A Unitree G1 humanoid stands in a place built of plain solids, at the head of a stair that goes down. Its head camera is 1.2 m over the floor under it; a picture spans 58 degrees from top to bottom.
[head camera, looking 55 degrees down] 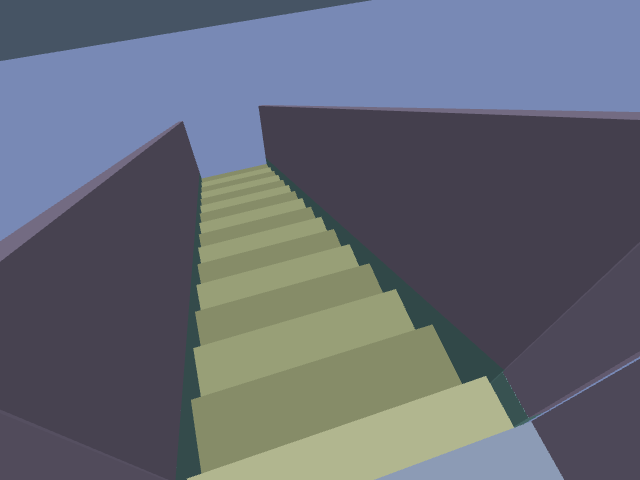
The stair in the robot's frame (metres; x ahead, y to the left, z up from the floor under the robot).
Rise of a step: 0.18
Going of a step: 0.25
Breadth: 0.83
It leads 18 degrees to the left of straight ahead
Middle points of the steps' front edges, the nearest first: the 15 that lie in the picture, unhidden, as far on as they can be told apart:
0.26 -0.07 0.00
0.49 0.01 -0.18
0.73 0.08 -0.36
0.96 0.16 -0.54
1.20 0.23 -0.72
1.43 0.31 -0.90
1.67 0.38 -1.09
1.90 0.46 -1.27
2.14 0.53 -1.45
2.38 0.61 -1.63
2.61 0.69 -1.81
2.85 0.76 -1.99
3.08 0.84 -2.17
3.32 0.91 -2.35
3.55 0.99 -2.53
